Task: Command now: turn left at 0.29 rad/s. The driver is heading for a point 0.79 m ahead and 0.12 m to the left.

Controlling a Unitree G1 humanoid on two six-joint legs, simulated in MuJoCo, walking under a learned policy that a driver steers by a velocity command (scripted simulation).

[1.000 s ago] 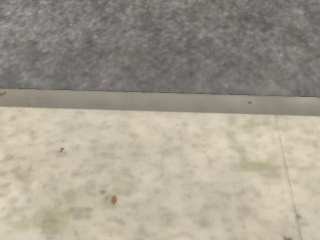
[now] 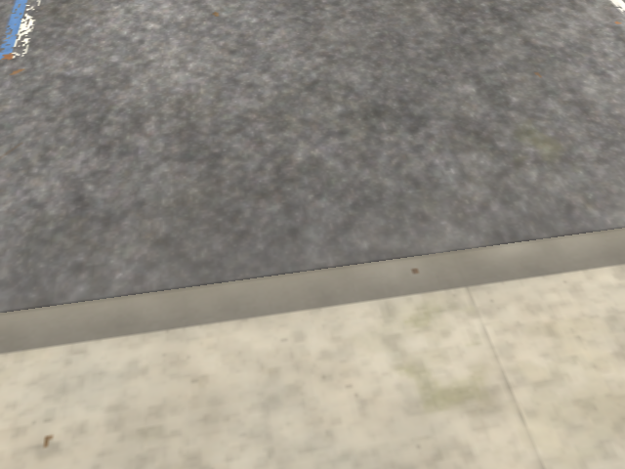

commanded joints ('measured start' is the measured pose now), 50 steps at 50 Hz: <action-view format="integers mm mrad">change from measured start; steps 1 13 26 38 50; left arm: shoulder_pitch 3 -74 8 -20 -40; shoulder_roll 186 140 281 190 134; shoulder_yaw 60 56 86 42 16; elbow -69 -130 -130 -124 -103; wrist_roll -6 -9 34 -4 -4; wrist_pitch -3 -4 -24 -13 -26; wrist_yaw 24 24 -22 -15 -27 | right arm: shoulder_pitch -58 -48 -45 -70 -10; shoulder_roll -90 -176 -102 -69 -86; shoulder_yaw -26 -43 -41 -17 -11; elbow -100 -186 -267 -230 -187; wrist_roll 2 7 15 8 -24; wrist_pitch -5 -10 29 23 -7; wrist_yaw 7 -4 -20 1 -1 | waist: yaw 31 23 5 59 25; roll -166 75 -219 -213 61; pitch -30 -144 -95 -87 -23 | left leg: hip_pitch -82 195 -216 19 145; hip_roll -9 165 -155 -29 49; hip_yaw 56 -320 -107 71 -35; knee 129 -255 97 47 -186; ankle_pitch -46 276 -301 -205 58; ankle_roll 34 246 61 -61 68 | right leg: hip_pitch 6 -338 105 67 -53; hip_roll -270 -5 -310 -209 -50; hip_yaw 219 77 414 199 42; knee -179 480 -320 -220 -91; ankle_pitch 305 -109 210 420 234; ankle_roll -165 56 -162 -207 14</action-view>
